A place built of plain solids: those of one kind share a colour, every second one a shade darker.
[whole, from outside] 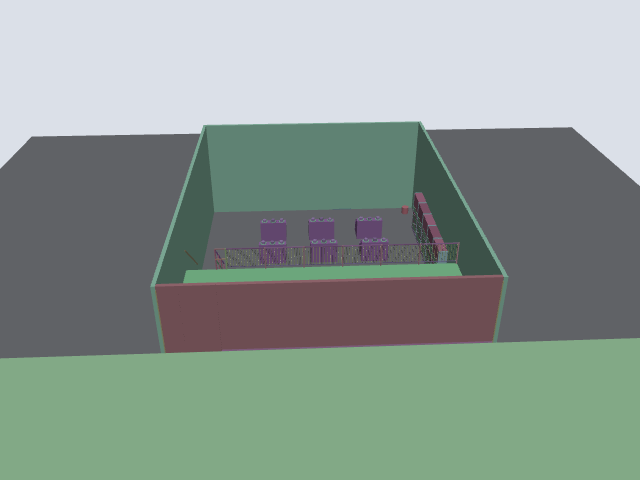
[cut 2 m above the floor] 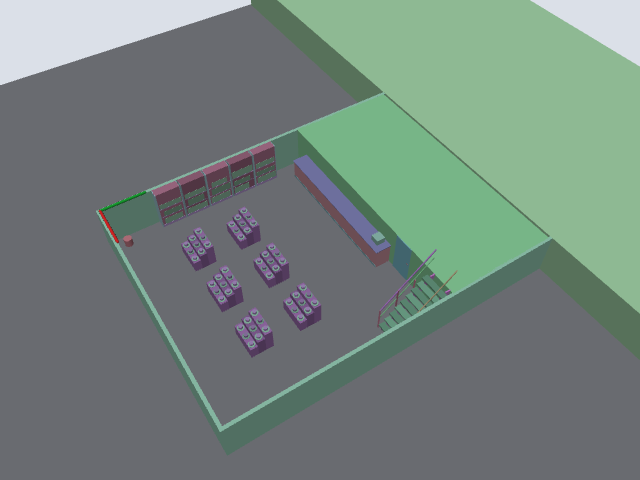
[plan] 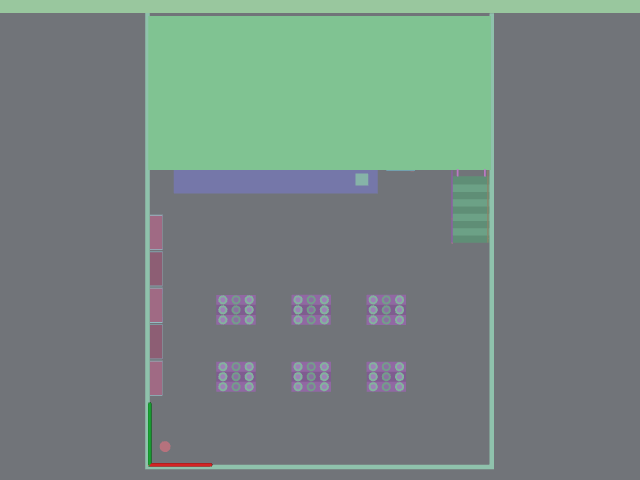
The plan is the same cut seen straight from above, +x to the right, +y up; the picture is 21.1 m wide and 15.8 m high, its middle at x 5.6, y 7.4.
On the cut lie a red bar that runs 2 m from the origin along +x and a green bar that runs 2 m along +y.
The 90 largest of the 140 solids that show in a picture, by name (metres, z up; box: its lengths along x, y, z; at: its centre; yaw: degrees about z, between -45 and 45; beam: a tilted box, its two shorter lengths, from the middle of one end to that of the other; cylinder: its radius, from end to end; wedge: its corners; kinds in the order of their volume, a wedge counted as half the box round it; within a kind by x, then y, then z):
{
 "street_ground_1": {"box": [39.8, 12.65, 2.42], "at": [5.59, 21.2, 1.16]},
 "upper_1": {"box": [11.28, 5.07, 2.42], "at": [5.59, 12.23, 1.16]},
 "wall_1": {"box": [0.15, 15.02, 5.12], "at": [-0.07, 7.36, 2.51]},
 "wall_2": {"box": [3.77, 0.15, 5.12], "at": [1.74, -0.07, 2.51]},
 "wall_3": {"box": [1.5, 0.15, 5.12], "at": [4.07, -0.07, 2.51]},
 "wall_4": {"box": [6.81, 0.15, 5.12], "at": [7.92, -0.07, 2.51]},
 "wall_5": {"box": [0.15, 15.02, 5.12], "at": [11.26, 7.36, 2.51]},
 "step_1": {"box": [1.3, 0.33, 0.6], "at": [2.84, 2.57, 0.25]},
 "step_2": {"box": [1.3, 0.33, 0.85], "at": [2.84, 2.9, 0.38]},
 "step_3": {"box": [1.3, 0.33, 1.1], "at": [2.84, 3.23, 0.5]},
 "step_4": {"box": [1.3, 0.33, 0.6], "at": [2.84, 4.77, 0.25]},
 "step_5": {"box": [1.3, 0.33, 0.85], "at": [2.84, 5.1, 0.38]},
 "step_6": {"box": [1.3, 0.33, 1.1], "at": [2.84, 5.43, 0.5]},
 "step_7": {"box": [1.3, 0.33, 0.6], "at": [5.31, 2.57, 0.25]},
 "step_8": {"box": [1.3, 0.33, 0.85], "at": [5.31, 2.9, 0.38]},
 "step_9": {"box": [1.3, 0.33, 1.1], "at": [5.31, 3.23, 0.5]},
 "step_10": {"box": [1.3, 0.33, 0.6], "at": [5.31, 4.77, 0.25]},
 "step_11": {"box": [1.3, 0.33, 0.85], "at": [5.31, 5.1, 0.38]},
 "step_12": {"box": [1.3, 0.33, 1.1], "at": [5.31, 5.43, 0.5]},
 "step_13": {"box": [1.3, 0.33, 0.6], "at": [7.78, 2.57, 0.25]},
 "step_14": {"box": [1.3, 0.33, 0.85], "at": [7.78, 2.9, 0.38]},
 "step_15": {"box": [1.3, 0.33, 1.1], "at": [7.78, 3.23, 0.5]},
 "step_16": {"box": [1.3, 0.33, 0.6], "at": [7.78, 4.77, 0.25]},
 "step_17": {"box": [1.3, 0.33, 0.85], "at": [7.78, 5.1, 0.38]},
 "step_18": {"box": [1.3, 0.33, 1.1], "at": [7.78, 5.43, 0.5]},
 "counter_1": {"box": [6.68, 0.7, 1.05], "at": [4.14, 9.34, 0.47]},
 "shelves_body_1": {"box": [0.4, 1.16, 2.1], "at": [0.2, 2.85, 1.0]},
 "shelves_body_2": {"box": [0.4, 1.16, 2.1], "at": [0.2, 4.05, 1.0]},
 "shelves_body_3": {"box": [0.4, 1.16, 2.1], "at": [0.2, 5.25, 1.0]},
 "shelves_body_4": {"box": [0.4, 1.16, 2.1], "at": [0.2, 6.45, 1.0]},
 "shelves_body_5": {"box": [0.4, 1.16, 2.1], "at": [0.2, 7.65, 1.0]},
 "window_wall_1": {"box": [9.28, 0.15, 2.71], "at": [4.64, 14.79, 3.72]},
 "window_wall_2": {"box": [1.2, 0.15, 2.71], "at": [9.88, 14.79, 3.72]},
 "window_wall_3": {"box": [0.7, 0.15, 2.71], "at": [10.83, 14.79, 3.72]},
 "shelves_goods_1": {"box": [0.41, 0.87, 0.34], "at": [0.2, 2.86, 0.3]},
 "shelves_goods_2": {"box": [0.41, 1.03, 0.28], "at": [0.2, 2.86, 1.23]},
 "shelves_goods_3": {"box": [0.41, 0.85, 0.29], "at": [0.2, 2.89, 0.76]},
 "shelves_goods_4": {"box": [0.41, 1.01, 0.34], "at": [0.2, 4.03, 0.3]},
 "shelves_goods_5": {"box": [0.41, 0.8, 0.38], "at": [0.2, 4.04, 0.8]},
 "shelves_goods_6": {"box": [0.41, 1.02, 0.29], "at": [0.2, 4.06, 1.23]},
 "shelves_goods_7": {"box": [0.41, 0.97, 0.37], "at": [0.2, 5.24, 0.31]},
 "shelves_goods_8": {"box": [0.41, 0.77, 0.3], "at": [0.2, 5.26, 1.24]},
 "shelves_goods_9": {"box": [0.41, 0.94, 0.38], "at": [0.2, 5.3, 0.8]},
 "shelves_goods_10": {"box": [0.41, 0.77, 0.35], "at": [0.2, 6.33, 0.31]},
 "shelves_goods_11": {"box": [0.41, 0.85, 0.28], "at": [0.2, 6.39, 0.75]},
 "shelves_goods_12": {"box": [0.41, 1.05, 0.4], "at": [0.2, 6.45, 1.29]},
 "shelves_goods_13": {"box": [0.41, 0.99, 0.26], "at": [0.2, 7.64, 0.74]},
 "shelves_goods_14": {"box": [0.41, 0.99, 0.3], "at": [0.2, 7.66, 1.24]},
 "shelves_goods_15": {"box": [0.41, 0.99, 0.37], "at": [0.2, 7.68, 0.31]},
 "shelves_shelf_1": {"box": [0.41, 1.1, 0.18], "at": [0.21, 2.85, 0.04]},
 "shelves_shelf_2": {"box": [0.41, 1.1, 0.18], "at": [0.21, 4.05, 0.04]},
 "shelves_shelf_3": {"box": [0.41, 1.1, 0.18], "at": [0.21, 5.25, 0.04]},
 "shelves_shelf_4": {"box": [0.41, 1.1, 0.18], "at": [0.21, 6.45, 0.04]},
 "shelves_shelf_5": {"box": [0.41, 1.1, 0.18], "at": [0.21, 7.65, 0.04]},
 "stair_step_1": {"box": [1.26, 0.28, 0.08], "at": [10.6, 7.45, 0.18]},
 "stair_step_2": {"box": [1.26, 0.28, 0.08], "at": [10.6, 7.69, 0.39]},
 "stair_step_3": {"box": [1.26, 0.28, 0.08], "at": [10.6, 7.93, 0.61]},
 "stair_step_4": {"box": [1.26, 0.28, 0.08], "at": [10.6, 8.17, 0.82]},
 "stair_step_5": {"box": [1.26, 0.28, 0.08], "at": [10.6, 8.41, 1.04]},
 "stair_step_6": {"box": [1.26, 0.28, 0.08], "at": [10.6, 8.64, 1.25]},
 "stair_step_7": {"box": [1.26, 0.28, 0.08], "at": [10.6, 8.88, 1.47]},
 "stair_step_8": {"box": [1.26, 0.28, 0.08], "at": [10.6, 9.12, 1.68]},
 "stair_step_9": {"box": [1.26, 0.28, 0.08], "at": [10.6, 9.36, 1.9]},
 "counter_top_1": {"box": [6.72, 0.78, 0.04], "at": [4.14, 9.32, 1.02]},
 "shelves_cheek_1": {"box": [0.41, 0.032, 2.1], "at": [0.21, 2.29, 1.0]},
 "shelves_cheek_2": {"box": [0.41, 0.032, 2.1], "at": [0.21, 3.48, 1.0]},
 "shelves_cheek_3": {"box": [0.41, 0.032, 2.1], "at": [0.21, 4.68, 1.0]},
 "shelves_cheek_4": {"box": [0.41, 0.032, 2.1], "at": [0.21, 5.88, 1.0]},
 "shelves_cheek_5": {"box": [0.41, 0.032, 2.1], "at": [0.21, 7.08, 1.0]},
 "shelves_cheek_6": {"box": [0.41, 0.032, 2.1], "at": [0.21, 8.21, 1.0]},
 "stair_guard_rail_1": {"wedge": [[9.92, 7.31, 1.11], [9.92, 7.31, 1.17], [9.92, 9.7, 3.26], [9.92, 9.7, 3.32], [9.97, 7.31, 1.11], [9.97, 7.31, 1.17], [9.97, 9.7, 3.26], [9.97, 9.7, 3.32]]},
 "stair_wall_rail_1": {"wedge": [[11.11, 7.31, 1.12], [11.11, 7.31, 1.17], [11.11, 9.7, 3.27], [11.11, 9.7, 3.32], [11.14, 7.31, 1.12], [11.14, 7.31, 1.17], [11.14, 9.7, 3.27], [11.14, 9.7, 3.32]]},
 "back_foot_1": {"box": [9.28, 0.15, 0.07], "at": [4.64, 14.79, 2.4]},
 "stair_guard_low_1": {"wedge": [[9.93, 7.31, 0.65], [9.93, 7.31, 0.69], [9.93, 9.7, 2.8], [9.93, 9.7, 2.84], [9.96, 7.31, 0.65], [9.96, 7.31, 0.69], [9.96, 9.7, 2.8], [9.96, 9.7, 2.84]]},
 "service_door_1": {"box": [0.95, 0.03, 2.1], "at": [8.26, 9.69, 1.0]},
 "till_1": {"box": [0.42, 0.4, 0.28], "at": [6.98, 9.39, 1.18]},
 "plant_pot_1": {"cylinder": 0.18, "from": [0.5, 0.6, 0.0], "to": [0.5, 0.6, 0.38]},
 "back_corner_1": {"box": [0.04, 0.17, 2.56], "at": [0.0, 14.79, 3.64]},
 "back_corner_2": {"box": [0.04, 0.17, 2.56], "at": [11.18, 14.79, 3.64]},
 "upper_guard_rail_1": {"box": [1.58, 0.044, 0.044], "at": [0.82, 9.73, 3.34]},
 "upper_guard_rail_2": {"box": [1.58, 0.044, 0.044], "at": [2.4, 9.73, 3.34]},
 "upper_guard_rail_3": {"box": [1.58, 0.044, 0.044], "at": [3.98, 9.73, 3.34]},
 "upper_guard_rail_4": {"box": [1.58, 0.044, 0.044], "at": [5.57, 9.73, 3.34]},
 "upper_guard_rail_5": {"box": [1.58, 0.044, 0.044], "at": [7.15, 9.73, 3.34]},
 "upper_guard_rail_6": {"box": [1.58, 0.044, 0.044], "at": [8.73, 9.73, 3.34]},
 "counter_kick_1": {"box": [6.68, 0.012, 0.15], "at": [4.14, 8.98, 0.03]},
 "brim_1": {"cylinder": 0.15, "from": [2.4, 2.57, 0.55], "to": [2.4, 2.57, 0.56]},
 "brim_2": {"cylinder": 0.15, "from": [2.4, 2.9, 0.8], "to": [2.4, 2.9, 0.81]},
 "brim_3": {"cylinder": 0.15, "from": [2.84, 2.57, 0.55], "to": [2.84, 2.57, 0.56]},
 "brim_4": {"cylinder": 0.15, "from": [3.27, 2.57, 0.55], "to": [3.27, 2.57, 0.56]}
}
